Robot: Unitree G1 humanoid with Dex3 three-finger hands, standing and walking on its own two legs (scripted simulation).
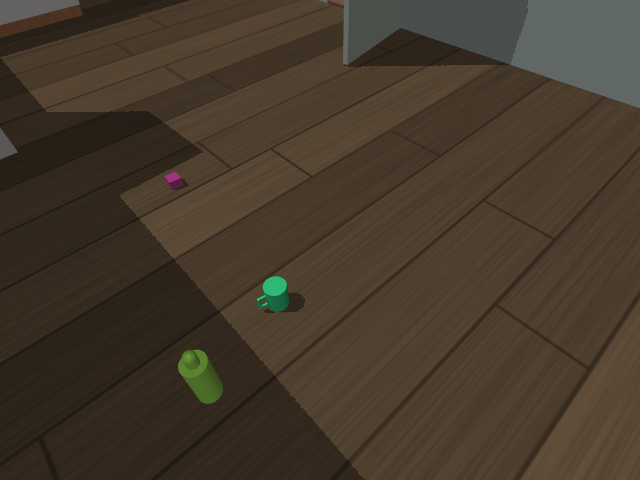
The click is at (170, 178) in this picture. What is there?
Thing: small box
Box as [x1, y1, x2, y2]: [164, 171, 182, 189]
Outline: 175,171 164,176 167,183 172,189 182,185 180,177
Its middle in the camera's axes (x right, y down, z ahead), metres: -0.72 -0.31 +1.95
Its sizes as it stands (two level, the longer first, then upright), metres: 0.066 0.061 0.047
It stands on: the floor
